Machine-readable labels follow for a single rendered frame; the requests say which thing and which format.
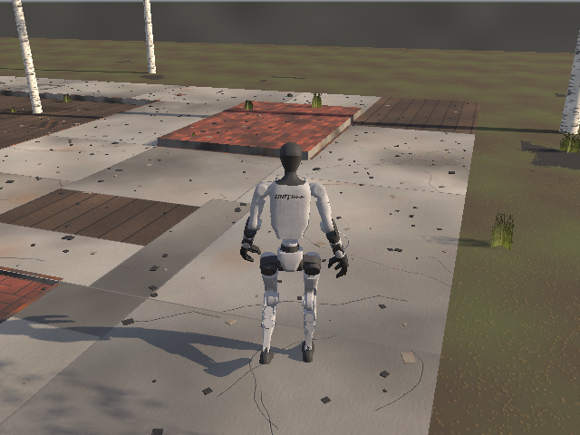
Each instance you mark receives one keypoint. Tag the right robot hand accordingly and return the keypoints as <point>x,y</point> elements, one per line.
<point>343,264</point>

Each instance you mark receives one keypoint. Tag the robot left forearm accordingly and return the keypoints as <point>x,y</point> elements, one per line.
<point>248,236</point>

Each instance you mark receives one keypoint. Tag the robot right upper arm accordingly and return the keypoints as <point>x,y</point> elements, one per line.
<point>323,205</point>

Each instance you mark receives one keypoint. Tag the robot right forearm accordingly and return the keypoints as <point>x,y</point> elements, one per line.
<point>335,242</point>

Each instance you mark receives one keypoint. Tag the robot left upper arm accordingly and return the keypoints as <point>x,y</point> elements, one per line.
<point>257,204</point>

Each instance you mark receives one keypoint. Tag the left robot hand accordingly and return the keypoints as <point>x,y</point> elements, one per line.
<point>253,249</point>

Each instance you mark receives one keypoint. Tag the robot head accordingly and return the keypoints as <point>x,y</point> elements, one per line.
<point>290,156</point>

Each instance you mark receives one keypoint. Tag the right robot thigh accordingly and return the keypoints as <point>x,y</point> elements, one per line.
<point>311,269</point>

